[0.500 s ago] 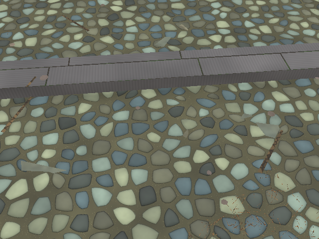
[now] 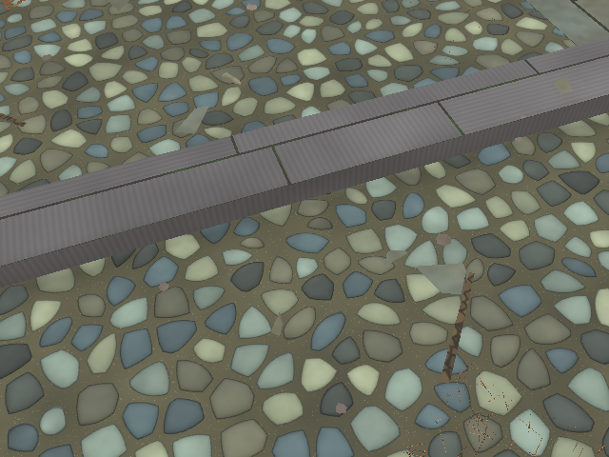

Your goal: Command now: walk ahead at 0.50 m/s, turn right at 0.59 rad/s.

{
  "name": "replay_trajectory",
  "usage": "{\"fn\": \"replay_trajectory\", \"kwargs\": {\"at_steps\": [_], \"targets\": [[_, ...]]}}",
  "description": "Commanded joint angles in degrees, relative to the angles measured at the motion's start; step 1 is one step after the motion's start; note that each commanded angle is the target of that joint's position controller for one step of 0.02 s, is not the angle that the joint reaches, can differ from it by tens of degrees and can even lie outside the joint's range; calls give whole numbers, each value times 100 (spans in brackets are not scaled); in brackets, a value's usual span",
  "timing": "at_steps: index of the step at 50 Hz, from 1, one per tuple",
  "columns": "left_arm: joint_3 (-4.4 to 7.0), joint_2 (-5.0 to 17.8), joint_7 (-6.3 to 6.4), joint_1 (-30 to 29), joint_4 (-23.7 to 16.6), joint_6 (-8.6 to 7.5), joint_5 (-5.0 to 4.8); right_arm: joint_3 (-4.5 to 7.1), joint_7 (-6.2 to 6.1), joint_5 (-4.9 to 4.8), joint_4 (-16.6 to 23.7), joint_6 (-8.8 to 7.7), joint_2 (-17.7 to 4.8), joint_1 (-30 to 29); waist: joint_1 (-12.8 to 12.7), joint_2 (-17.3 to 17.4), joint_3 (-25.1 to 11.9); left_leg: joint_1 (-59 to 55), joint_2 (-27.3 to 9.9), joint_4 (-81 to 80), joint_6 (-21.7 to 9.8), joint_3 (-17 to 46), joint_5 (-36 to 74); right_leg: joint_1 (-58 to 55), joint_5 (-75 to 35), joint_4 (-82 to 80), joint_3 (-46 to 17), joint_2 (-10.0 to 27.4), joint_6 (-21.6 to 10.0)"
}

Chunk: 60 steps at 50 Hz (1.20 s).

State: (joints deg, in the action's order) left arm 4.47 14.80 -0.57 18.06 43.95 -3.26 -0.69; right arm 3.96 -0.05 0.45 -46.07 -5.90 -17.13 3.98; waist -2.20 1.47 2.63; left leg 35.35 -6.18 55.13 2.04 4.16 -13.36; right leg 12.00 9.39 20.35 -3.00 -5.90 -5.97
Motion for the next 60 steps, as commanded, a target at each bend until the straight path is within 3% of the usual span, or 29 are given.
{"fn": "replay_trajectory", "kwargs": {"at_steps": [1,4,8,10,12,13,14,15,16,17,18,19,23,26,29,33,34,36,37,38,39,40,41,42,44,47,53,58,60], "targets": [[263,1041,132,-141,-451,-87,-29,45,-4,28,369,5,-283,-267,101,-422,-269,-127,204,-1190,166,-122,1085,109,-1112,-811,-1124,1226,-892],[274,1059,148,80,-380,-51,-42,-1,61,-47,550,-35,-237,-771,-126,-615,-177,-544,462,-2164,144,-171,1865,269,-521,-742,-1141,1137,-670],[207,886,149,377,-149,-61,-21,1,193,-81,582,-125,-399,-839,-242,-753,-154,-451,365,-2576,-107,-145,1868,-555,-475,-382,-1302,1561,-601],[221,956,157,420,-86,-28,15,19,227,-88,605,-152,-500,-773,-184,-874,-76,-385,383,-2639,-338,-248,1290,-1003,-1027,-201,-1385,1793,-539],[205,963,164,289,-95,19,23,120,220,-75,428,-174,-691,-124,182,-870,-371,-1179,634,-2895,-651,-547,998,-1266,-2695,571,-1083,1607,-351],[144,853,174,248,-147,29,63,209,214,-33,235,-183,-903,665,522,-672,-1002,-2344,429,-2724,-919,-273,1291,-993,-3084,1657,-765,1317,-191],[35,608,192,629,-250,-5,172,293,234,5,147,-175,-1304,1489,598,314,-1905,-4140,-578,-2569,-1542,1317,1495,286,-1483,3482,-426,768,100],[-39,365,149,1109,-263,-105,59,344,312,-83,-61,-107,-1427,1844,421,1841,-2127,-5427,-1380,-3619,-2280,3848,-57,2298,2110,4978,-195,43,497],[19,851,132,566,-321,-183,-29,216,331,-257,7,-89,-952,1685,612,1055,-1518,-5216,-1300,-3933,-2039,4078,-1299,3082,2137,5419,-559,406,422],[55,996,109,-149,-483,-245,-68,148,298,-212,128,-45,-723,1314,668,475,-803,-4471,-1083,-3996,-1788,3298,-1116,3275,1581,5289,-461,633,381],[35,915,114,-491,-567,-294,12,115,281,-125,209,-8,-680,1111,592,39,-460,-3811,-852,-4066,-1716,2762,-492,3149,1252,5007,-344,787,380],[53,860,118,-566,-618,-326,111,90,253,-95,249,11,-613,999,451,-46,-330,-3402,-674,-4133,-1695,2430,63,2950,996,4565,-324,938,421],[24,603,134,-568,-721,-277,169,91,117,-122,262,36,-655,1129,247,340,-444,-2871,-335,-4333,-1741,1745,1277,2438,728,3415,-128,986,687],[-39,460,146,-1141,-880,-262,147,165,0,-170,234,89,-853,1334,394,266,-305,-2555,-166,-4385,-1617,1420,1451,2322,-209,2314,-78,874,865],[-79,380,78,-1700,-1004,-314,98,172,-66,-205,180,183,-839,1620,600,341,-237,-2343,23,-4273,-1419,1271,1317,1903,-1098,1387,-55,653,918],[-49,500,-25,-2187,-1155,-411,24,171,-113,-227,129,305,-789,1976,712,386,-209,-2650,-91,-3869,-1325,1709,1048,1559,-1100,755,-145,456,868],[-159,394,-76,-1936,-1085,-185,409,241,-3,141,79,339,-970,2069,657,524,-191,-2639,57,-3671,-1168,1603,1878,1356,-764,1068,291,393,857],[-123,546,-19,-1427,-1024,-123,389,280,32,138,174,352,-904,1972,392,556,-322,-2624,90,-3089,-961,1798,2331,662,-103,772,203,350,700],[-72,722,43,-909,-912,-174,393,274,49,84,214,313,-871,1867,73,382,-544,-2416,296,-2464,-822,1712,2445,-162,-58,452,51,466,541],[30,1152,129,-107,-841,-243,467,201,85,11,360,254,-621,1778,-327,-236,-1224,-1972,586,-1127,-674,1311,1769,-1313,632,272,-903,1477,236],[167,1777,190,315,-806,-176,546,93,53,-171,562,250,-128,2298,-215,-1536,-2018,-436,1396,460,-488,420,-1212,-2906,1111,-56,-3092,2985,-359],[196,1637,176,208,-703,-78,402,122,13,33,513,337,-553,2372,-52,-1501,-1879,284,1078,1204,-547,170,-1857,-2545,1641,-301,-4161,3248,-643],[43,1037,147,-87,-763,-62,348,165,35,113,419,402,-723,1988,-42,-646,-1092,351,775,1384,-569,251,-1377,-1853,1767,-391,-3300,2891,-518],[-56,718,112,-298,-711,-71,326,148,116,116,453,411,-633,1663,3,-435,-613,228,622,1186,-529,178,-984,-1272,1190,-538,-2416,2519,-381],[-121,561,115,-343,-555,-116,305,142,238,183,492,510,-522,1488,142,-882,-271,-17,419,842,-424,59,-726,-725,65,-754,-1299,2054,-173],[-74,659,60,-112,-361,-238,230,105,346,181,580,603,-410,1323,202,-826,-338,23,402,772,-343,-28,-392,-749,-1035,-867,-694,2046,-277],[-23,749,44,88,-84,-248,210,-42,479,162,938,589,-200,259,71,-741,-29,233,240,-507,-253,-313,744,-796,-1385,-1148,413,1968,-238],[48,1001,74,391,144,-175,208,-104,537,184,1195,575,-236,-426,-76,-734,146,-403,398,-1722,-558,-865,618,-1000,-1781,-884,962,2052,6],[71,1146,99,489,233,-106,209,-72,481,240,1223,574,-318,-373,-5,-744,37,-751,670,-1962,-778,-1079,91,-1309,-3235,-237,1186,2104,81]]}}
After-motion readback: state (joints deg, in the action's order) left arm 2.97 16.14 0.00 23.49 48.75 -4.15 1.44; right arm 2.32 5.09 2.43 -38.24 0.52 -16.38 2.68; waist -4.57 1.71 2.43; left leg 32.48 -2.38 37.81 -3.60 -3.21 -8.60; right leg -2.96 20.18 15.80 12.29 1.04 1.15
